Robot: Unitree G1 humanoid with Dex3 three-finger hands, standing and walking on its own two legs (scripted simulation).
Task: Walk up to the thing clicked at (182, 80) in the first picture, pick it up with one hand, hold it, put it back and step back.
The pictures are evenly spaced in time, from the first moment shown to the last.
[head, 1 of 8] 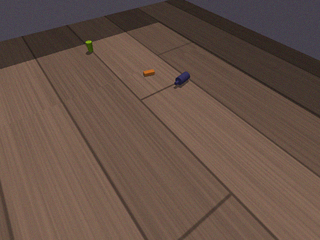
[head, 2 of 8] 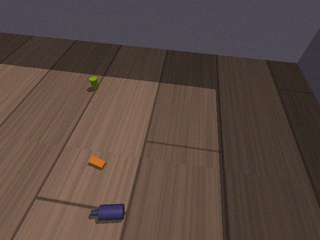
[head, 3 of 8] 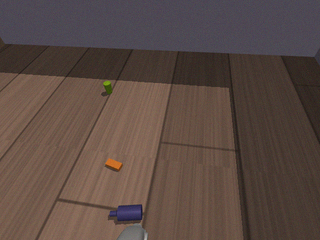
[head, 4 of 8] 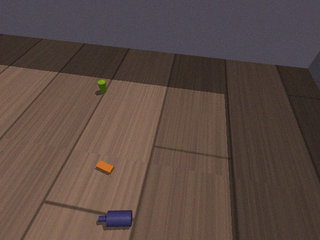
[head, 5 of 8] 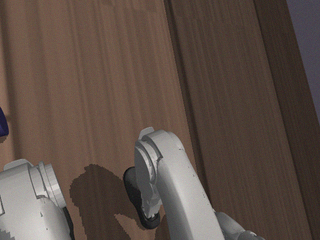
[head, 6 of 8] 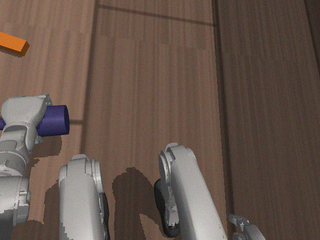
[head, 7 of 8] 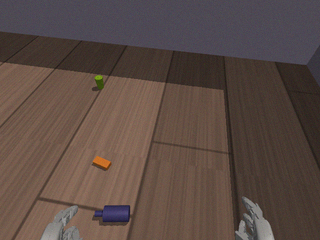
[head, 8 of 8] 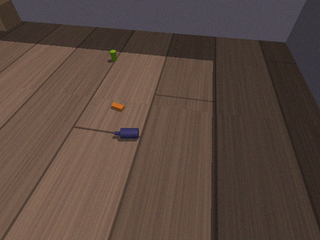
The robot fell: no
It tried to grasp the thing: yes
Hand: left
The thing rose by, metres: 0.68
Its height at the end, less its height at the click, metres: +0.00
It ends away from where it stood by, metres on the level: 0.01
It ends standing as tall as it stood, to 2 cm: yes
